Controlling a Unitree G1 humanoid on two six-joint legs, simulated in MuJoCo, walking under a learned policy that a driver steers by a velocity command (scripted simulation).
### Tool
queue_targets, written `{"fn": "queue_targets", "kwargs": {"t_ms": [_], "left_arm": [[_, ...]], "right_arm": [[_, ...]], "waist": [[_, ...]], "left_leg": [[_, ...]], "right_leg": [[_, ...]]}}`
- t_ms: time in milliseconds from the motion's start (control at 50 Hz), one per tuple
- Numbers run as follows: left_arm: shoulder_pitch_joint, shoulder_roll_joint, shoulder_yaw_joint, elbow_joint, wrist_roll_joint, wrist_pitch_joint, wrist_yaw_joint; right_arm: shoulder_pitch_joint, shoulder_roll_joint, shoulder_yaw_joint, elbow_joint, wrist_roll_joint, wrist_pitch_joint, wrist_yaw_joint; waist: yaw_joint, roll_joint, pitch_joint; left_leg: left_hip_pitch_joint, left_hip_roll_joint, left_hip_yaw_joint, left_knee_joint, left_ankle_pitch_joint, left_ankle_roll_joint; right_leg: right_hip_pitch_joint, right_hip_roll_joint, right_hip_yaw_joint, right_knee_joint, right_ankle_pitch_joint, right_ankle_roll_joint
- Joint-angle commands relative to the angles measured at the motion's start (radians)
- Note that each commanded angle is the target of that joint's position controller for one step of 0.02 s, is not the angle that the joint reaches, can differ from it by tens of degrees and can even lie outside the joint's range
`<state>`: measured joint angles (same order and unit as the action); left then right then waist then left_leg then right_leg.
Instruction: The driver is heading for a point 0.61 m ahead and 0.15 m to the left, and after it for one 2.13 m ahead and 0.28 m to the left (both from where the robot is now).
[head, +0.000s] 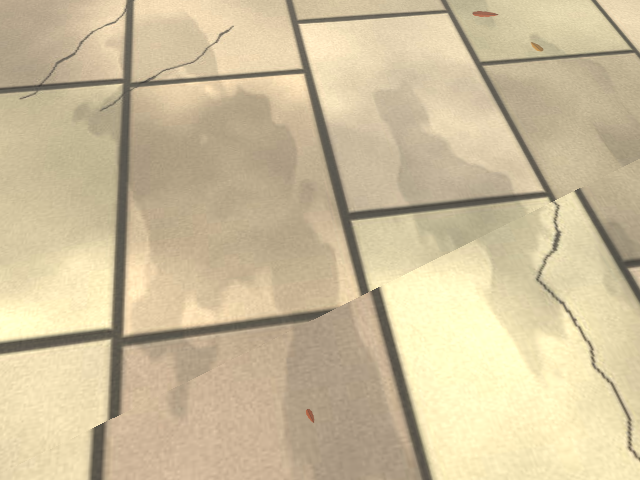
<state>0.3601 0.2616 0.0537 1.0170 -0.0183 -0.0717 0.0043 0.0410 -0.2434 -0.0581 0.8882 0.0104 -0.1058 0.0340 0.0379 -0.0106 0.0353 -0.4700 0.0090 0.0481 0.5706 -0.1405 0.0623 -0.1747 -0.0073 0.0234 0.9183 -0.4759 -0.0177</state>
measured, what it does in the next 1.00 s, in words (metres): walks ahead, turning left: right foot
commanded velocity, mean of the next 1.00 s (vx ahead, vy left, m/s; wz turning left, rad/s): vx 0.50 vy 0.00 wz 0.30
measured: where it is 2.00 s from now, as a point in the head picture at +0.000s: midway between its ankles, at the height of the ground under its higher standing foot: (233, 251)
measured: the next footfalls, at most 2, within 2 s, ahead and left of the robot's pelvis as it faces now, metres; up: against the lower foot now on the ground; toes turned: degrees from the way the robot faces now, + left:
right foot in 0.46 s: +0.45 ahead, -0.12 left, +0.00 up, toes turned +0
left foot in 1.04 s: +0.62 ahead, +0.20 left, +0.00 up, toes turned +24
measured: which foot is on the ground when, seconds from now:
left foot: down 0.00-0.48, up 0.50-1.00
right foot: up 0.00-0.44, down 0.46-1.00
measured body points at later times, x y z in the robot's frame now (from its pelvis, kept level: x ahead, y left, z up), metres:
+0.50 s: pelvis +0.29 -0.03 +0.00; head +0.32 -0.03 +0.44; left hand +0.49 +0.20 -0.10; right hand +0.22 -0.26 -0.15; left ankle +0.10 +0.09 -0.70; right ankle +0.41 -0.11 -0.73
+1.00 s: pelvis +0.52 +0.03 +0.00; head +0.53 +0.04 +0.45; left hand +0.39 +0.20 -0.15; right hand +0.75 -0.11 -0.11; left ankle +0.59 +0.19 -0.70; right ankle +0.41 -0.12 -0.72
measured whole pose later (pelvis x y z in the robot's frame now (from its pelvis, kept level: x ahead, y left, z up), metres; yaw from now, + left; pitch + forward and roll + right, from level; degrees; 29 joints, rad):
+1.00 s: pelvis +0.52 +0.03 +0.00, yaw +20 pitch +1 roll -2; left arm 0.49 0.13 0.01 1.03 0.10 -0.13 -0.02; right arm 0.10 -0.18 -0.03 0.86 -0.07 -0.06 0.08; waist 0.06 0.04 -0.02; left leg -0.59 0.07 0.00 0.78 -0.13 0.08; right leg 0.13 -0.04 -0.35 0.25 -0.37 0.05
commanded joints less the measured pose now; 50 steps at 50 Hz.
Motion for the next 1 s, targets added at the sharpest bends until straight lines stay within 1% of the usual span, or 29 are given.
{"fn": "queue_targets", "kwargs": {"t_ms": [20,40,60,100,120,140,180,300,320,340,420,440,460,480,500,520,540,560,580,620,660,740,820,880,900,920,960,980,1000], "left_arm": [[-0.064,0.128,0.019,-0.100,-0.029,-0.055,-0.001],[-0.097,0.121,0.025,-0.103,-0.017,-0.051,0.007],[-0.086,0.109,0.031,-0.099,-0.007,-0.038,0.012],[-0.051,0.062,0.028,-0.091,-0.002,-0.014,0.012],[0.008,-0.093,-0.036,-0.062,0.159,-0.027,-0.038],[-0.021,-0.079,-0.030,-0.067,0.150,-0.031,-0.058],[-0.143,0.020,-0.014,-0.107,0.112,-0.030,-0.070],[-0.328,-0.003,-0.041,-0.184,0.102,0.003,-0.071],[-0.385,0.033,-0.027,-0.218,0.031,0.009,-0.060],[-0.414,0.021,-0.031,-0.229,0.023,0.011,-0.053],[-0.312,0.047,-0.012,-0.232,0.041,0.007,-0.025],[-0.262,0.074,-0.012,-0.210,0.078,0.001,-0.031],[-0.138,0.131,0.017,-0.184,0.069,-0.007,-0.029],[-0.011,0.180,0.019,-0.156,0.077,-0.017,-0.031],[0.170,0.266,0.068,-0.114,0.077,-0.013,-0.011],[0.132,0.200,0.052,-0.120,0.044,-0.006,-0.004],[-0.012,0.129,0.032,-0.141,0.044,-0.004,-0.001],[-0.041,0.017,-0.003,-0.130,0.088,-0.035,0.000],[-0.062,-0.022,-0.010,-0.124,0.083,-0.038,0.004],[-0.065,-0.042,-0.014,-0.112,0.087,-0.040,0.009],[-0.047,-0.047,-0.012,-0.096,0.103,-0.049,0.004],[0.000,-0.042,-0.018,-0.065,0.131,-0.069,-0.007],[0.062,-0.016,-0.025,-0.041,0.129,-0.079,-0.029],[0.116,0.005,-0.024,-0.030,0.130,-0.084,-0.037],[0.134,0.013,-0.024,-0.017,0.145,-0.084,-0.036],[0.110,0.021,-0.020,-0.026,0.142,-0.084,-0.032],[0.126,0.040,-0.008,-0.036,0.101,-0.073,-0.019],[0.121,0.043,-0.007,-0.038,0.125,-0.067,-0.008],[0.099,0.073,0.010,-0.052,0.100,-0.061,0.000]], "right_arm": [[0.234,-0.152,-0.036,0.019,0.000,0.001,-0.008],[0.169,-0.119,-0.025,0.010,-0.008,-0.001,-0.005],[0.137,-0.093,-0.017,0.009,-0.018,-0.005,-0.003],[0.145,-0.090,-0.017,0.022,-0.019,-0.008,0.000],[0.260,-0.016,-0.001,0.047,-0.113,-0.030,-0.018],[0.290,-0.025,-0.005,0.065,-0.119,-0.035,-0.015],[0.283,-0.044,-0.001,0.055,-0.110,-0.040,0.001],[0.398,-0.039,0.022,0.087,-0.099,-0.023,0.046],[0.390,-0.109,-0.004,0.088,0.025,-0.010,-0.003],[0.429,-0.113,0.000,0.103,0.026,-0.004,-0.019],[0.427,-0.119,-0.014,0.115,-0.034,0.022,-0.049],[0.445,-0.071,0.003,0.150,-0.136,-0.002,0.023],[0.398,-0.079,-0.013,0.119,-0.110,-0.010,0.050],[0.560,0.041,0.016,0.106,-0.109,-0.024,0.046],[0.481,-0.035,-0.014,0.067,0.046,0.017,-0.027],[0.442,-0.087,-0.026,0.066,0.011,0.028,-0.047],[0.377,-0.048,-0.023,0.053,-0.002,0.037,-0.046],[0.389,0.016,0.007,0.061,-0.106,0.007,-0.012],[0.353,0.037,0.008,0.062,-0.113,-0.003,-0.004],[0.360,0.061,0.014,0.071,-0.090,-0.012,0.020],[0.348,0.034,0.008,0.079,-0.069,-0.005,0.041],[0.220,0.025,0.021,0.031,-0.069,0.013,0.062],[0.101,0.026,0.028,-0.021,-0.078,0.037,0.058],[0.072,0.011,0.021,-0.047,-0.082,0.051,0.051],[0.106,0.013,0.019,-0.043,-0.085,0.050,0.051],[0.105,-0.003,0.012,-0.047,-0.083,0.045,0.046],[-0.009,-0.020,0.007,-0.083,-0.083,0.037,0.041],[0.026,-0.005,0.008,-0.088,-0.082,0.033,0.036],[0.025,-0.025,0.001,-0.092,-0.073,0.025,0.033]], "waist": [[-0.121,0.128,-0.188],[-0.092,0.078,-0.114],[-0.057,0.092,-0.081],[-0.027,0.102,-0.064],[-0.048,0.069,-0.020],[-0.054,0.055,0.016],[-0.067,0.063,0.011],[-0.088,0.072,0.021],[-0.074,0.055,0.071],[-0.098,0.067,0.073],[-0.037,0.115,0.051],[0.021,0.062,-0.039],[0.069,0.021,-0.172],[0.027,-0.163,-0.427],[0.110,-0.200,-0.416],[0.086,-0.086,-0.341],[0.032,-0.057,-0.164],[0.028,-0.167,-0.087],[0.012,-0.118,-0.004],[-0.020,-0.037,-0.023],[-0.031,-0.032,-0.015],[-0.033,-0.019,0.008],[-0.019,-0.031,0.019],[-0.019,-0.044,0.041],[-0.039,-0.054,0.043],[-0.050,-0.041,0.046],[-0.001,-0.055,0.066],[-0.038,-0.073,0.054],[-0.041,-0.065,0.049]], "left_leg": [[0.633,0.316,-0.504,-0.288,-0.127,0.186],[0.487,0.277,-0.406,-0.324,-0.053,0.169],[0.389,0.241,-0.335,-0.357,-0.004,0.150],[0.306,0.216,-0.271,-0.407,0.053,0.157],[0.296,0.207,-0.260,-0.429,-0.025,0.191],[0.325,0.217,-0.251,-0.442,-0.037,0.201],[0.357,0.216,-0.213,-0.449,-0.006,0.216],[0.269,0.183,-0.102,-0.433,0.203,0.218],[0.238,0.139,-0.067,-0.441,0.246,0.117],[0.245,0.141,-0.080,-0.440,0.250,0.100],[0.470,0.191,-0.145,-0.270,0.495,0.079],[0.505,0.243,-0.203,-0.235,0.531,0.111],[0.506,0.154,-0.146,-0.064,0.473,0.081],[0.239,0.002,-0.110,0.204,0.129,0.023],[-0.120,-0.095,0.011,0.614,-0.410,-0.009],[-0.176,-0.045,-0.113,0.704,-0.420,0.008],[-0.192,0.007,-0.112,0.690,-0.316,0.013],[-0.152,0.069,-0.221,0.687,-0.241,0.033],[-0.180,0.084,-0.199,0.652,-0.187,0.043],[-0.155,0.100,-0.188,0.612,-0.109,0.059],[-0.197,0.102,-0.206,0.570,-0.043,0.058],[-0.285,0.134,-0.187,0.438,0.127,0.025],[-0.183,0.114,-0.091,0.260,0.242,-0.003],[-0.160,0.084,-0.059,0.247,0.231,0.003],[-0.196,0.099,-0.106,0.332,0.240,0.012],[-0.267,0.104,-0.130,0.312,0.188,0.017],[-0.207,0.058,-0.017,0.196,-0.029,0.012],[-0.165,0.069,-0.051,0.262,-0.030,0.023],[-0.147,0.030,-0.005,0.167,-0.170,0.016]], "right_leg": [[-0.598,-0.065,0.057,0.397,0.048,-0.041],[-0.558,-0.103,0.040,0.328,0.124,-0.039],[-0.492,-0.134,0.046,0.268,0.175,-0.039],[-0.423,-0.147,0.038,0.210,0.214,-0.029],[-0.461,-0.115,0.071,0.240,0.292,-0.049],[-0.552,-0.113,0.080,0.181,0.343,-0.056],[-0.641,-0.119,0.065,0.063,0.461,-0.049],[-0.490,-0.083,-0.032,-0.217,0.670,-0.027],[-0.389,-0.065,-0.113,-0.273,0.657,-0.003],[-0.345,-0.050,-0.114,-0.288,0.636,0.009],[-0.276,-0.020,-0.068,-0.398,0.384,-0.013],[-0.187,-0.069,0.027,-0.424,0.557,-0.079],[0.023,-0.065,-0.005,-0.406,0.501,-0.141],[0.505,-0.223,0.134,-0.309,0.698,-0.331],[0.642,-0.472,0.508,-0.432,0.607,-0.303],[0.501,-0.436,0.572,-0.548,0.462,-0.237],[0.317,-0.387,0.408,-0.601,0.334,-0.175],[0.138,-0.344,0.369,-0.702,0.073,-0.216],[0.082,-0.325,0.306,-0.739,0.096,-0.217],[0.074,-0.298,0.177,-0.784,0.269,-0.219],[0.098,-0.287,0.065,-0.809,0.363,-0.210],[0.094,-0.286,-0.113,-0.832,0.570,-0.222],[0.029,-0.247,-0.256,-0.827,0.671,-0.204],[0.086,-0.265,-0.276,-0.793,0.691,-0.194],[0.145,-0.312,-0.249,-0.757,0.732,-0.199],[0.228,-0.329,-0.248,-0.736,0.740,-0.196],[0.267,-0.301,-0.291,-0.729,0.715,-0.175],[0.276,-0.336,-0.287,-0.677,0.832,-0.159],[0.301,-0.330,-0.316,-0.643,0.903,-0.160]]}}
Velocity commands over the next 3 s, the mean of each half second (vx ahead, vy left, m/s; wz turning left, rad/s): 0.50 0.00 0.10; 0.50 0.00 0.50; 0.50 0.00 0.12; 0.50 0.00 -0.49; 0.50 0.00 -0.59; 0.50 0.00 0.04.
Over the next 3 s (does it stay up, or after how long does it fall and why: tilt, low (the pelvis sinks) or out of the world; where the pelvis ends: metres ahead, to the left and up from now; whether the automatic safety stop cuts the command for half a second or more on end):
stays up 1.59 0.20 -0.12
